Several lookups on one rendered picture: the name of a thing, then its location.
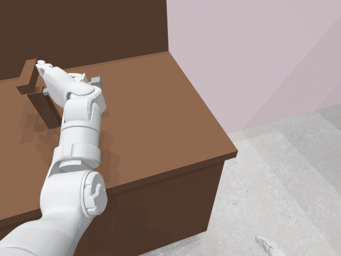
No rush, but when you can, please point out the robot right hand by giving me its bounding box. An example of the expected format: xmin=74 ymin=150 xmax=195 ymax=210
xmin=255 ymin=235 xmax=286 ymax=256

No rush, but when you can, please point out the counter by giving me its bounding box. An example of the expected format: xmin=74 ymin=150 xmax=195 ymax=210
xmin=0 ymin=0 xmax=238 ymax=256

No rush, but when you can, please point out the robot left upper arm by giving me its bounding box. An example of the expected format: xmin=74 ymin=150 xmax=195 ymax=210
xmin=0 ymin=170 xmax=108 ymax=256

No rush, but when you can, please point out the robot left forearm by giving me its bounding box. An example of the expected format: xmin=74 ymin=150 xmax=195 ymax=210
xmin=40 ymin=81 xmax=106 ymax=211

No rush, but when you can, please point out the tap lever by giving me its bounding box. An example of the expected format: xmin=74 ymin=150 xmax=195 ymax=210
xmin=43 ymin=77 xmax=102 ymax=95

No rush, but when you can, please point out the robot left hand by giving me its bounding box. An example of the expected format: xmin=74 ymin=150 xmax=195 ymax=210
xmin=36 ymin=60 xmax=88 ymax=108

